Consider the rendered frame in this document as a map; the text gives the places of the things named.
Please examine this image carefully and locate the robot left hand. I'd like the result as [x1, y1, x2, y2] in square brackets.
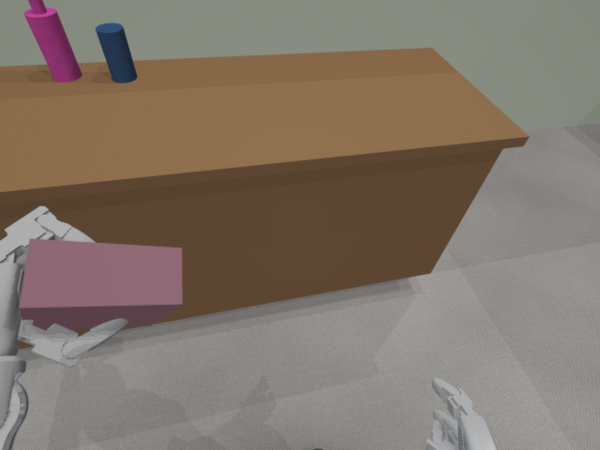
[0, 206, 128, 368]

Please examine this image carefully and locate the sponge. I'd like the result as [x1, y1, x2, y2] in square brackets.
[19, 239, 183, 331]

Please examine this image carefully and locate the table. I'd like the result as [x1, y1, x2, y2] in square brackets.
[0, 48, 530, 349]

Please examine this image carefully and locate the robot right hand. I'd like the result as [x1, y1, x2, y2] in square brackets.
[427, 378, 498, 450]

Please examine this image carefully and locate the robot left forearm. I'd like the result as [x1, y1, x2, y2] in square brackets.
[0, 355, 29, 450]

